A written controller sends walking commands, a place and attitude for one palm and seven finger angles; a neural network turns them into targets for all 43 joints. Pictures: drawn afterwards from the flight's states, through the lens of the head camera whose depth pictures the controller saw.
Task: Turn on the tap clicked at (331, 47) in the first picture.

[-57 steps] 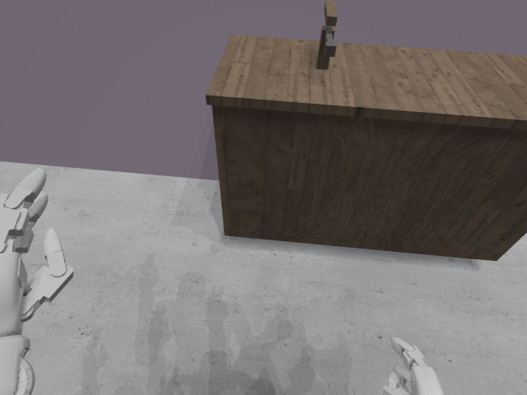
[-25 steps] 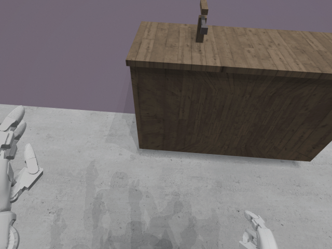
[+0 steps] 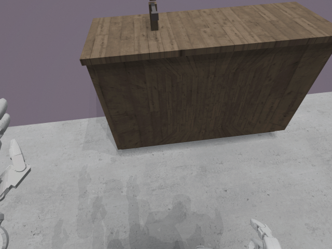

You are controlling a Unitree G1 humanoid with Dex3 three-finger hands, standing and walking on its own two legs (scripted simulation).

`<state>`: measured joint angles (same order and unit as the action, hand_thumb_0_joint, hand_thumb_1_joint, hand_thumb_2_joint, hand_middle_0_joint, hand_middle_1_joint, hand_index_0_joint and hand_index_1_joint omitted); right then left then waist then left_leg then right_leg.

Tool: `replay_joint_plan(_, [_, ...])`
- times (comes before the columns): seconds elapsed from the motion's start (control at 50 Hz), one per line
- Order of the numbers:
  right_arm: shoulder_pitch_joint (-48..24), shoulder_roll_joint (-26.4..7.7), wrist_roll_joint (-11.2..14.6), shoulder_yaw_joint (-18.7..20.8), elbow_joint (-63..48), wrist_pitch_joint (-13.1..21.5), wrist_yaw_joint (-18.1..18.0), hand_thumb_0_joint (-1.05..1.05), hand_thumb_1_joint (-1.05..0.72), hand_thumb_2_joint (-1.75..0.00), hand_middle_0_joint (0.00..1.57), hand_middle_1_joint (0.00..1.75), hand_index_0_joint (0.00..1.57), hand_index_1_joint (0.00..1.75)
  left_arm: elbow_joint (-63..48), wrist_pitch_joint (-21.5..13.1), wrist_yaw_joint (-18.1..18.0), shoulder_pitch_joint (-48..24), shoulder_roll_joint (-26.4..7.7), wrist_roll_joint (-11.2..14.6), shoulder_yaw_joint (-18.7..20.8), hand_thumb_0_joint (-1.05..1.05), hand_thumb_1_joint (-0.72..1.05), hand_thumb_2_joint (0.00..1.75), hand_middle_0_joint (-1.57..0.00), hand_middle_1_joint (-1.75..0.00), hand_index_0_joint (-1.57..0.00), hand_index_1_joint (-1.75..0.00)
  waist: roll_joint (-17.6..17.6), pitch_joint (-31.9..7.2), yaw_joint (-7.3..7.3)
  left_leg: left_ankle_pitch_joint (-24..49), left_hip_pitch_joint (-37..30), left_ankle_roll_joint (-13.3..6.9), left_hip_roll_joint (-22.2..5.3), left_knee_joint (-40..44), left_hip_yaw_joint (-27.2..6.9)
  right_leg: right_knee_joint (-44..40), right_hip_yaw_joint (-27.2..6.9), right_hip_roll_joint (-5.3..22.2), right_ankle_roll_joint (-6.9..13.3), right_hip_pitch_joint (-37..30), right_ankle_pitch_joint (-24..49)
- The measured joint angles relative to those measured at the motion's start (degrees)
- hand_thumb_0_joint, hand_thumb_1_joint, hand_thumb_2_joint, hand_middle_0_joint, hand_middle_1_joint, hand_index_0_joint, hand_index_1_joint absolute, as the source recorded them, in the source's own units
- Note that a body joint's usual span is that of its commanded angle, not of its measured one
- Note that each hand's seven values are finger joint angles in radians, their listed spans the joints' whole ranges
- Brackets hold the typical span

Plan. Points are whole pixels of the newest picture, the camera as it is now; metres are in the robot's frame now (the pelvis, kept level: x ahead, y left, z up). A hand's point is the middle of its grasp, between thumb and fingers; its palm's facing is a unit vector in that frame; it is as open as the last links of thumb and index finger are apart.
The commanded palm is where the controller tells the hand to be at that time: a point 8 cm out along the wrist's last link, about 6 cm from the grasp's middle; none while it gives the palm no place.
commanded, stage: walk to a spot facing it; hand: left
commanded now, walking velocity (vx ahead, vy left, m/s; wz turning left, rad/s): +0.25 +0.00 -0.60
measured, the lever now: (154, 15) +0.94 +0.13 +0.16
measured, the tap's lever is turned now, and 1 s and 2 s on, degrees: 0 0 0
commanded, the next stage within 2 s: turn to face it in 0.54 s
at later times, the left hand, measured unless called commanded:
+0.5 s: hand (97, 104) +0.34 +0.17 +0.21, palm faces +0.17 -0.90 -0.39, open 7.4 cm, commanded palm +0.31 +0.22 +0.21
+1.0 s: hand (164, 80) +0.43 +0.04 +0.20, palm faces -0.06 -0.82 -0.57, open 7.4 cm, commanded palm +0.39 +0.13 +0.21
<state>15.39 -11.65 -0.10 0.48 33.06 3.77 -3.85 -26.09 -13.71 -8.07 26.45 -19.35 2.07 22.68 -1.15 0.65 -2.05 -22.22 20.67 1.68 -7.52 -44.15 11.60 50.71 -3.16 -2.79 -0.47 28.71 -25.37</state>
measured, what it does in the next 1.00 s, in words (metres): walks ahead, turning right: left foot, then right foot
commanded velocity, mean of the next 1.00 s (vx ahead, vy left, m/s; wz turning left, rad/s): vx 0.13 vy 0.00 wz -0.16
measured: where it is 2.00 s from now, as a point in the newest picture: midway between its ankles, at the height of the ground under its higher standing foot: outside the picture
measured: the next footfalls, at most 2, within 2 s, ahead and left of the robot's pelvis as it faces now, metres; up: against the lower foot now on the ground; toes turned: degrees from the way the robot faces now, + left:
left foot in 0.50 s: +0.15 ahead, +0.12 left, +0.00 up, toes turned -12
right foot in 0.82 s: +0.18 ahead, -0.20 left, +0.00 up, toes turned -34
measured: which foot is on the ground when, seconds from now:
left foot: down 0.00-0.04, up 0.06-0.48, down 0.50-0.84, up 0.86-1.00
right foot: down 0.00-0.50, up 0.52-0.80, down 0.82-1.00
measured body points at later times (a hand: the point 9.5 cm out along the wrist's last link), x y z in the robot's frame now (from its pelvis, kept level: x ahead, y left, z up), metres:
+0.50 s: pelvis +0.07 +0.00 +0.03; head +0.08 +0.00 +0.48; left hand +0.33 +0.22 +0.23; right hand +0.17 -0.30 -0.04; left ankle +0.11 +0.12 -0.71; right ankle +0.05 -0.09 -0.71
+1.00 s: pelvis +0.13 -0.06 +0.02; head +0.18 -0.09 +0.46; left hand +0.43 +0.09 +0.23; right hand +0.14 -0.35 -0.09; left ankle +0.17 +0.07 -0.67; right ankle +0.14 -0.18 -0.71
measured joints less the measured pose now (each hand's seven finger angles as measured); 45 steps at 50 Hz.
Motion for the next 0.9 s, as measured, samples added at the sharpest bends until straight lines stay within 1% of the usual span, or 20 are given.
replay_joint_plan(0.02, [0.4,0.1,-0.1,-0.1,0.3,0.3,0.2,0.01,-0.90,-0.90,0.21,0.30,0.20,0.30,0.8,-0.1,0.0,-0.2,0.1,-0.2,0.0,0.01,0.89,0.89,-0.21,-0.30,-0.21,-0.30,-0.6,-0.1,-0.23,-0.8,-0.6,0.5,-0.8,-0.7,0.4,-1.1,1.8,0.7,-0.1,-1.4,-0.2])
replay_joint_plan(0.06, [1.0,0.2,-0.1,-0.4,0.9,0.6,0.6,0.01,-0.90,-0.90,0.21,0.30,0.20,0.30,2.1,-0.1,0.1,-2.1,0.1,-0.8,-0.8,0.01,0.89,0.89,-0.20,-0.30,-0.21,-0.30,-1.9,0.1,-0.26,-4.4,0.1,0.7,-2.0,-5.2,-0.8,-2.8,3.6,0.3,2.3,-2.8,4.8])
replay_joint_plan(0.12, [-0.7,-0.1,-0.4,-0.5,3.4,0.4,1.5,0.01,-0.90,-0.90,0.21,0.30,0.20,0.30,3.9,0.0,-0.1,-5.7,2.1,-1.2,-2.9,0.01,0.89,0.89,-0.20,-0.30,-0.21,-0.30,-1.2,1.0,-0.46,-7.2,5.7,1.4,2.5,-20.4,-7.6,-3.5,2.7,-0.6,5.2,-3.2,4.8])
replay_joint_plan(0.16, [-2.1,-0.5,-0.6,-0.8,3.9,-0.4,2.1,0.01,-0.90,-0.90,0.21,0.30,0.20,0.30,3.9,-0.3,0.0,-5.1,3.0,-1.3,-3.6,0.01,0.89,0.89,-0.20,-0.30,-0.21,-0.30,-0.8,1.5,0.08,-3.6,8.6,2.0,4.3,-26.3,-9.9,-7.9,1.2,-1.5,5.4,-4.9,7.0])
replay_joint_plan(0.2, [-3.0,-0.5,-0.7,-0.8,3.5,-1.1,2.5,0.01,-0.90,-0.90,0.21,0.30,0.20,0.30,2.9,-0.8,0.2,-3.2,2.3,-1.3,-3.8,0.01,0.89,0.89,-0.21,-0.30,-0.21,-0.30,0.0,1.5,0.96,-0.8,10.1,2.4,4.9,-26.6,-10.6,-12.9,-0.4,-2.3,5.6,-6.6,9.7])
replay_joint_plan(0.28, [-3.3,-0.7,-0.8,-0.2,2.2,-1.7,2.6,0.01,-0.90,-0.90,0.21,0.30,0.20,0.30,0.7,-2.4,0.4,0.6,-1.2,-1.2,-2.9,0.01,0.89,0.89,-0.21,-0.30,-0.21,-0.30,1.9,-0.4,1.98,0.7,10.4,2.2,5.2,-18.0,-10.6,-21.0,-4.0,-3.2,5.8,-9.0,13.9])
replay_joint_plan(0.34, [-3.2,-1.6,-0.4,0.4,1.4,-1.8,2.5,0.01,-0.90,-0.90,0.21,0.30,0.20,0.30,0.2,-2.9,0.2,1.5,-3.1,-1.0,-2.0,0.01,0.89,0.89,-0.21,-0.30,-0.21,-0.30,2.7,-2.0,2.04,0.7,9.1,1.8,5.4,-9.8,-10.0,-24.3,-6.3,-3.6,5.6,-10.0,15.3])
replay_joint_plan(0.42, [-3.2,-2.7,0.2,1.0,0.8,-2.1,2.2,0.01,-0.90,-0.90,0.20,0.30,0.20,0.30,0.2,-2.0,-0.1,0.9,-3.0,-0.9,-2.0,0.01,0.89,0.89,-0.21,-0.30,-0.21,-0.30,3.2,-3.6,1.53,0.6,4.9,0.7,5.9,1.7,-8.8,-24.9,-8.9,-4.4,5.0,-11.0,14.7])
replay_joint_plan(0.48, [-2.8,-3.2,0.4,0.9,-0.3,-2.1,2.0,0.01,-0.90,-0.90,0.20,0.30,0.20,0.30,-0.8,-1.0,-0.3,0.6,-1.9,-0.8,-2.5,0.01,0.89,0.89,-0.21,-0.30,-0.21,-0.30,2.8,-4.3,1.25,3.9,-1.6,-0.8,5.4,13.2,-7.5,-21.5,-10.1,-6.0,4.3,-10.9,12.1])
replay_joint_plan(0.5, [-2.8,-3.3,0.4,0.9,-1.0,-1.9,1.8,0.01,-0.90,-0.90,0.20,0.30,0.20,0.30,-1.5,-0.8,-0.2,0.3,-1.7,-0.8,-2.5,0.01,0.89,0.89,-0.21,-0.30,-0.21,-0.30,2.3,-4.3,1.34,6.0,-3.5,-1.7,4.7,16.4,-7.8,-18.4,-9.7,-6.9,3.9,-9.8,9.9])
replay_joint_plan(0.52, [-3.4,-2.4,0.4,1.0,-0.8,-1.8,1.5,0.01,-0.90,-0.90,0.20,0.30,0.20,0.30,-1.4,-0.8,0.0,-0.6,-1.8,-0.8,-2.1,0.01,0.89,0.89,-0.21,-0.30,-0.21,-0.30,3.5,-3.8,1.29,7.3,-3.7,-1.8,5.1,15.6,-7.0,-13.1,-8.8,-6.2,3.2,-8.1,5.8])
replay_joint_plan(0.56, [-4.2,-0.3,0.0,0.5,-0.4,-1.7,1.2,0.01,-0.90,-0.90,0.20,0.30,0.20,0.30,-0.3,-0.9,0.3,-1.6,-1.8,-1.1,-1.4,0.01,0.89,0.89,-0.21,-0.30,-0.21,-0.30,4.9,-2.9,0.55,6.0,-5.1,-1.2,4.9,13.7,-4.6,1.1,-3.8,-4.0,1.4,-3.0,0.3])
replay_joint_plan(0.6, [-4.0,1.2,-0.4,-0.2,-0.3,-0.9,1.5,0.01,-0.90,-0.90,0.20,0.30,0.20,0.30,0.1,-0.4,0.7,-2.1,-1.4,-1.3,-1.5,0.01,0.89,0.89,-0.21,-0.30,-0.21,-0.30,4.1,-2.5,0.32,4.3,-6.9,-0.8,3.5,13.4,-3.2,12.0,1.4,-1.5,0.0,1.3,-0.5])
replay_joint_plan(0.64, [-3.3,2.4,-0.4,-1.1,-0.2,-0.5,1.9,0.01,-0.90,-0.90,0.20,0.30,0.20,0.30,-0.4,-0.3,0.8,-2.7,-0.8,-1.7,-2.3,0.01,0.89,0.89,-0.20,-0.30,-0.21,-0.30,2.8,-1.8,0.04,3.6,-8.9,-0.2,1.6,14.1,-2.2,15.3,4.9,1.2,-0.9,3.9,1.1])
replay_joint_plan(0.72, [-1.9,4.3,-0.6,-2.5,0.0,0.1,2.4,0.01,-0.90,-0.90,0.21,0.30,0.20,0.30,-1.8,-0.4,1.1,-3.4,-1.1,-2.4,-2.7,0.01,0.89,0.89,-0.20,-0.30,-0.20,-0.30,0.3,0.3,0.73,2.6,-12.1,1.1,-1.9,15.4,-0.4,4.0,9.3,4.9,-1.4,3.2,6.0])
replay_joint_plan(0.78, [-0.7,5.2,-0.4,-3.0,0.0,0.6,2.3,0.01,-0.90,-0.90,0.21,0.30,0.20,0.30,-2.4,-0.1,1.2,-2.9,-3.5,-2.2,-1.4,0.01,0.89,0.89,-0.20,-0.30,-0.20,-0.30,-0.9,2.1,2.70,0.7,-12.8,2.5,-3.9,13.7,-0.2,-9.4,11.3,4.7,-1.0,-1.3,10.3])
replay_joint_plan(0.82, [0.5,5.3,-0.1,-3.0,-0.3,0.6,2.3,0.01,-0.90,-0.90,0.21,0.30,0.21,0.30,-3.6,0.6,1.1,-1.8,-6.1,-2.0,-0.2,0.01,0.89,0.89,-0.20,-0.30,-0.20,-0.30,-0.2,2.8,4.45,-2.0,-11.6,3.0,-4.2,9.1,-0.9,-18.2,12.3,4.6,-0.3,-6.3,16.3])
replay_joint_plan(0.84, [0.4,4.8,0.1,-2.7,0.0,0.5,2.3,0.01,-0.90,-0.90,0.21,0.30,0.21,0.30,-4.1,0.5,1.1,-1.7,-6.6,-2.2,0.3,0.01,0.89,0.89,-0.20,-0.30,-0.21,-0.30,-0.4,3.4,5.04,-3.4,-9.9,2.3,-4.5,4.9,-1.9,-18.4,12.7,4.4,1.9,-6.8,16.0])
replay_joint_plan(0.86, [-0.6,3.8,0.1,-2.3,0.8,0.0,2.3,0.01,-0.90,-0.90,0.21,0.30,0.21,0.30,-4.4,0.2,1.0,-1.7,-6.3,-2.1,0.4,0.01,0.89,0.89,-0.21,-0.30,-0.21,-0.30,-1.3,4.5,5.53,-4.6,-7.6,1.3,-4.3,-0.2,-4.4,-16.4,13.1,4.1,3.0,-6.3,14.5])
replay_joint_plan(0.9, [-2.8,1.7,0.3,-1.1,2.4,-1.0,2.4,0.01,-0.90,-0.90,0.21,0.30,0.20,0.30,-5.5,-0.1,0.9,-0.7,-5.8,-1.6,0.5,0.01,0.89,0.89,-0.21,-0.30,-0.21,-0.30,-1.7,6.4,6.30,-7.2,-2.5,0.4,-1.1,-11.0,-8.9,-14.0,12.9,4.4,3.5,-5.7,12.1])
